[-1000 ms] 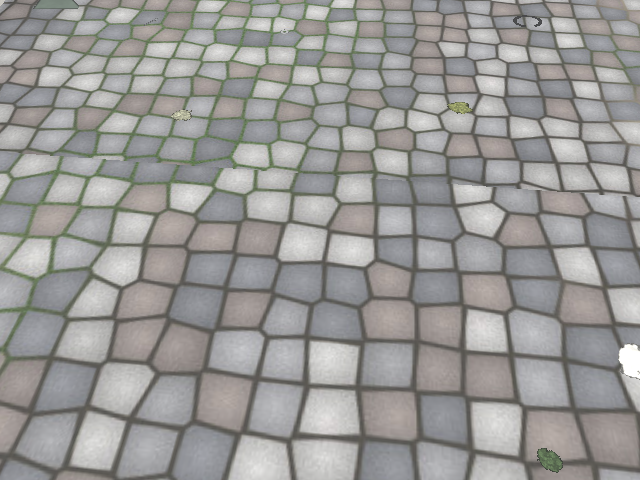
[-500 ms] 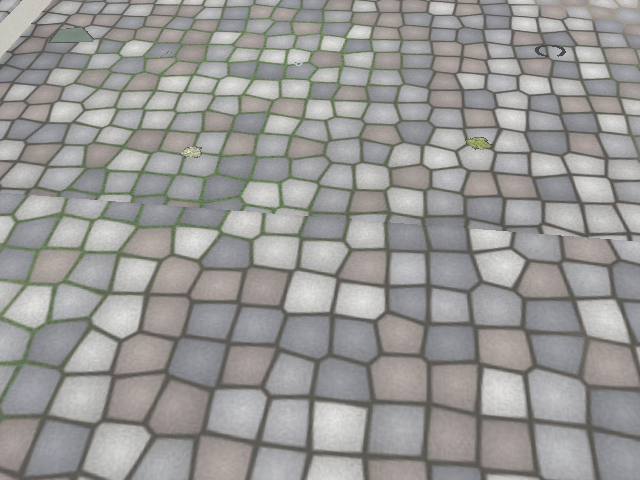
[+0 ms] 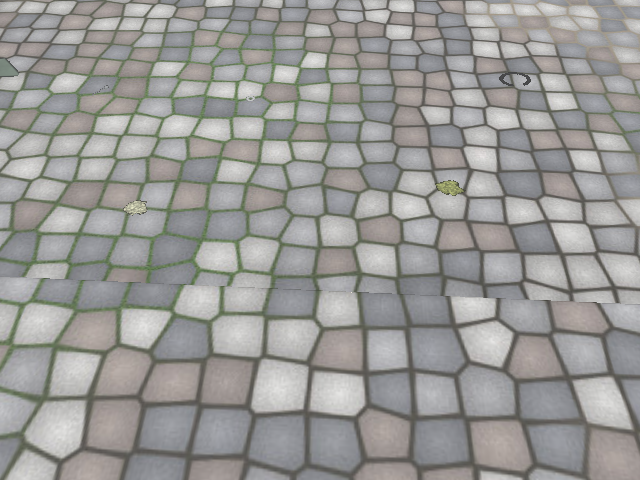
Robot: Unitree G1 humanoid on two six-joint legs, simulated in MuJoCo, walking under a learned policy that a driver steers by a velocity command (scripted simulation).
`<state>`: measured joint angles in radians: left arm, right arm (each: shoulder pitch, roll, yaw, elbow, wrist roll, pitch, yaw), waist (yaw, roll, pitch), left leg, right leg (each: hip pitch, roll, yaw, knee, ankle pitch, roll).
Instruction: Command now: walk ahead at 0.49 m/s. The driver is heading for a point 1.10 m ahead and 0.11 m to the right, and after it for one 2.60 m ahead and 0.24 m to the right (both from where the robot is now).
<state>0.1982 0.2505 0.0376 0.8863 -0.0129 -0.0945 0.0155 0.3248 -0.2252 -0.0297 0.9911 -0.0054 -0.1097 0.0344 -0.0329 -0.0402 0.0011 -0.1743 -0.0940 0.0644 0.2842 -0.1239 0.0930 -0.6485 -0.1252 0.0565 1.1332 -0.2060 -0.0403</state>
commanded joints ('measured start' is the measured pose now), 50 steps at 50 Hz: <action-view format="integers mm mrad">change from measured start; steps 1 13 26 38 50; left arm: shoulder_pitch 33 -186 182 372 135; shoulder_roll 42 78 9 28 -49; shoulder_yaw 12 16 1 -8 1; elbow -42 -130 18 155 40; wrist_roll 12 -9 102 94 104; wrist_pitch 6 -27 -41 -25 -17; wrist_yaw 6 -48 -29 -79 -44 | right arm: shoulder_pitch -39 88 -91 -402 -11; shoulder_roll -133 -189 -37 -36 -8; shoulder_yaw -22 -40 18 7 -22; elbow -56 -6 -78 -205 -36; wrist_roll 2 26 -72 -51 -34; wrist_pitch -16 32 7 64 -4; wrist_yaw -20 -39 31 23 -36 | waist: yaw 47 7 46 81 0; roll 76 118 -19 -22 82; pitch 53 47 28 94 14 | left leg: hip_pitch -94 191 -612 -537 83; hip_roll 284 348 212 153 343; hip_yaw -217 -187 -131 -79 -374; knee -203 -11 733 245 -128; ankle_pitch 65 194 65 200 -16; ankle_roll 172 86 -24 -10 182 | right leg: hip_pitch -30 125 565 773 45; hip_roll -43 67 -96 -143 1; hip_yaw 3 -69 116 15 52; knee -145 -636 -1019 -980 36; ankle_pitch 152 117 161 406 -121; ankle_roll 27 -26 -236 -202 -74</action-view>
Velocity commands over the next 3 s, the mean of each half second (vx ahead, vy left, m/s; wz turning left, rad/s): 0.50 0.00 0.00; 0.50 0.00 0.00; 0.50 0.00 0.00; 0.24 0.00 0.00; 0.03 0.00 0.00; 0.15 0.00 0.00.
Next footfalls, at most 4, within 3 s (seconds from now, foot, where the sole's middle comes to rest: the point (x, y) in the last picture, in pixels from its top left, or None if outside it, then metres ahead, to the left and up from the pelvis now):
0.30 right None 0.33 -0.17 -0.78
0.86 left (295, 412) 0.67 0.06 -0.78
1.42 right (378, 312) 0.93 -0.15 -0.78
1.94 left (289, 256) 1.23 0.08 -0.90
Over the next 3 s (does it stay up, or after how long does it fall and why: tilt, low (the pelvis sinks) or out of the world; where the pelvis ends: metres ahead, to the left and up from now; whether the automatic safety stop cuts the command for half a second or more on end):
stays up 1.24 -0.03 -0.14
